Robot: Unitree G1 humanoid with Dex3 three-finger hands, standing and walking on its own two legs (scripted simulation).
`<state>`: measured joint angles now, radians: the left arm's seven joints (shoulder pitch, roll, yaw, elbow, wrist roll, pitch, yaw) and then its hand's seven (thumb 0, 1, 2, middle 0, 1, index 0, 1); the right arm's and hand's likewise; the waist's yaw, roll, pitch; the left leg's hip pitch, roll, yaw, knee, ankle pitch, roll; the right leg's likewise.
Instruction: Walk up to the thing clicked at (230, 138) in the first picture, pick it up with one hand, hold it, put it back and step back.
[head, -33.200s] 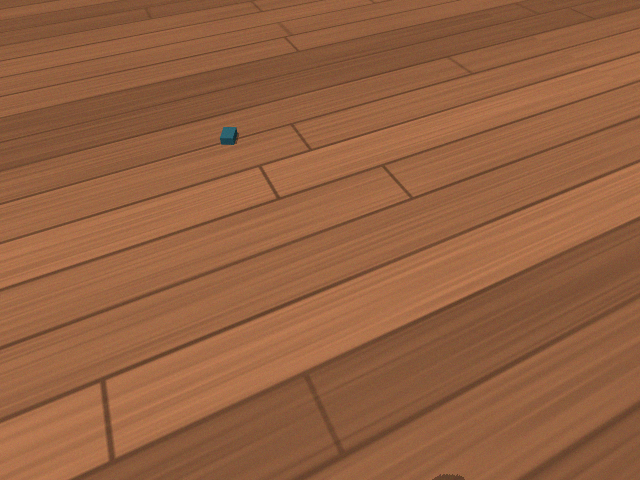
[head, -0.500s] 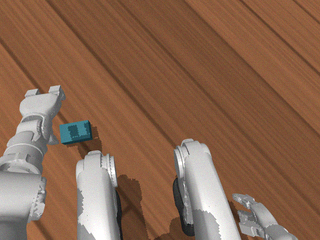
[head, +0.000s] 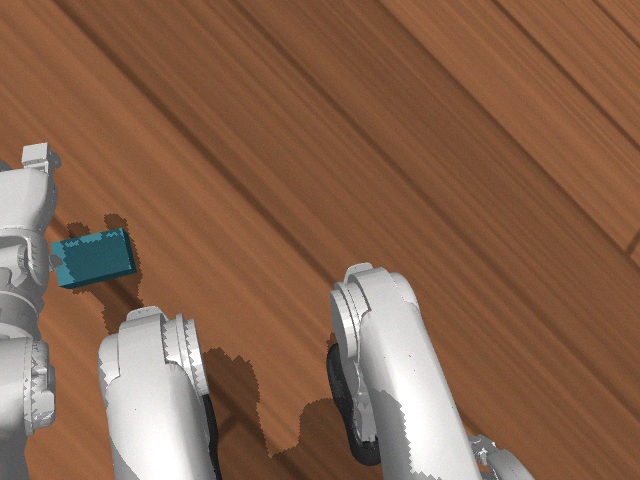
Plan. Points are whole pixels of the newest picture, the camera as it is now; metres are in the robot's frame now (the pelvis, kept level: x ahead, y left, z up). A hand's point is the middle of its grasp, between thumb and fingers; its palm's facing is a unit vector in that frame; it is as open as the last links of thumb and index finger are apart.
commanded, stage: home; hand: left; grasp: from above
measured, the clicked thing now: (95, 258) +0.43 +0.27 -0.30
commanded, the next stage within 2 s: none
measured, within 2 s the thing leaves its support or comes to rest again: neither
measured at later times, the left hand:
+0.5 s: hand out of the picture +0.29 +0.25 +0.06, palm faces -0.24 -0.72 -0.65, open 7.7 cm
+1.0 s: hand out of the picture +0.23 +0.21 +0.29, palm faces +0.16 -0.96 -0.24, open 7.4 cm
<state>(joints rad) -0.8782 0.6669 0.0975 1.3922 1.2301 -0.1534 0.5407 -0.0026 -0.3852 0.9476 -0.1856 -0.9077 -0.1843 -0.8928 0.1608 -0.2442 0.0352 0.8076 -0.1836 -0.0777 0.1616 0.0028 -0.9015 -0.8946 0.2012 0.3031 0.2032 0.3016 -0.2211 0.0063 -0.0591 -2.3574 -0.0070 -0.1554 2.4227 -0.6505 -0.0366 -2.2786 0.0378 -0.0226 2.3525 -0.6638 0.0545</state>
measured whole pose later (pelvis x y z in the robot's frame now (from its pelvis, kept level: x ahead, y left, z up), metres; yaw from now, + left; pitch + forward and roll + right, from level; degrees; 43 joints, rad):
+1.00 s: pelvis +0.06 +0.00 +0.35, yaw +7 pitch +17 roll -3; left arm 0.37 0.24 0.04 -0.06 -0.05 0.46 0.08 0.01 0.90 0.90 -0.21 -0.30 -0.20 -0.30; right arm 0.26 -0.19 0.06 0.54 0.05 -0.14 -0.15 0.01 -0.90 -0.90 0.20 0.30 0.21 0.30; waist -0.07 0.05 -0.18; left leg -1.00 0.04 -0.08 1.24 -0.53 -0.03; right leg -0.93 0.00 -0.04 1.17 -0.53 0.03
